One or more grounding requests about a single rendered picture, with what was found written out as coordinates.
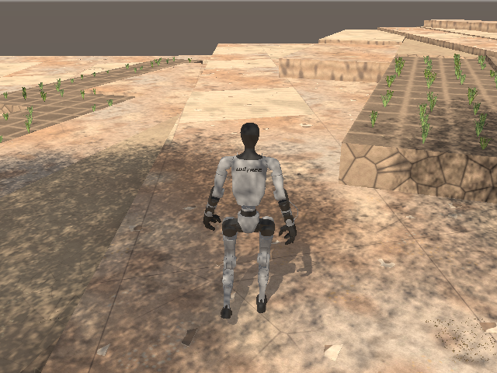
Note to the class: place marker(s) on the robot left hand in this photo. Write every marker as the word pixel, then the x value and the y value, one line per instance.
pixel 213 219

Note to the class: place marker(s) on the right robot foot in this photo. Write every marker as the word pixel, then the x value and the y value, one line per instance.
pixel 261 307

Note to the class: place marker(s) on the robot foot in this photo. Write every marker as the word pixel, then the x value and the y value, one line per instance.
pixel 226 313
pixel 261 307

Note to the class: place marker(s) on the robot right forearm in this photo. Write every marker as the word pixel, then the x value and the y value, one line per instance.
pixel 286 211

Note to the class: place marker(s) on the robot right hand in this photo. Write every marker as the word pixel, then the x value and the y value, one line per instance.
pixel 292 233

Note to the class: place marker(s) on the robot left forearm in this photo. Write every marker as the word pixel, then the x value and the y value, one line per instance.
pixel 211 204

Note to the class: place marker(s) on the left robot foot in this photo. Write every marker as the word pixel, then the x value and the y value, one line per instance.
pixel 226 313

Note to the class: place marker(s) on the robot left upper arm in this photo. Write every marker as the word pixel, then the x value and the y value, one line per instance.
pixel 221 174

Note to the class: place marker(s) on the robot right upper arm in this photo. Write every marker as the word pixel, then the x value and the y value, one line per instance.
pixel 277 177

